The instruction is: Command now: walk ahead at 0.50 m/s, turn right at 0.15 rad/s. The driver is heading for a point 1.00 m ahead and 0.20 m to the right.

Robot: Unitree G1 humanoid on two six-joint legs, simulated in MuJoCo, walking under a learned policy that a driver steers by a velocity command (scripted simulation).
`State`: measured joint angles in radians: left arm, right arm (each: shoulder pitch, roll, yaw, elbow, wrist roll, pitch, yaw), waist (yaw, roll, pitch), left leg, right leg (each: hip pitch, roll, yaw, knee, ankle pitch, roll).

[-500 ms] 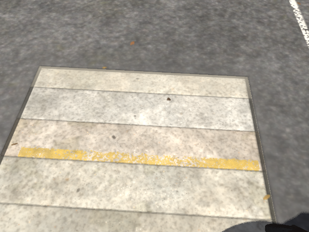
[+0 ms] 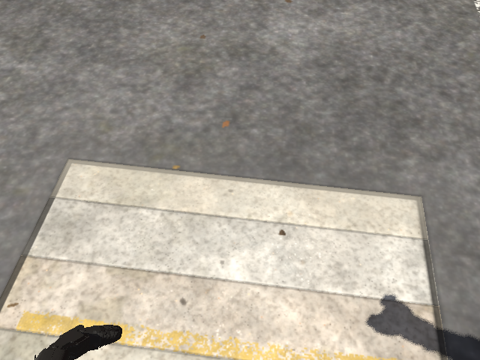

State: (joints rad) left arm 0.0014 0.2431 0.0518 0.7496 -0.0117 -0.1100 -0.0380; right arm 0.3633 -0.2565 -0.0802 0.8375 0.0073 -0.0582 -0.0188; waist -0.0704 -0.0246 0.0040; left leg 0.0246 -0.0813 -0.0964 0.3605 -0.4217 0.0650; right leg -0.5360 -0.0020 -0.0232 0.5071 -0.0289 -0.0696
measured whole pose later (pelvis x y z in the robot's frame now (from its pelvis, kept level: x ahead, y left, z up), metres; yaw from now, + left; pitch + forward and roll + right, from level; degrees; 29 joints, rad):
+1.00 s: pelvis +0.50 -0.13 +0.00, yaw -23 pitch +3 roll +2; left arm 0.03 0.26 0.03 0.63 0.00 -0.07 -0.02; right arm 0.41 -0.30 -0.07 0.85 0.02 -0.07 0.01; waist -0.10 -0.01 0.00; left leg -0.08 0.03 0.02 0.51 -0.41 -0.02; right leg -0.47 -0.02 -0.01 0.54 -0.12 -0.05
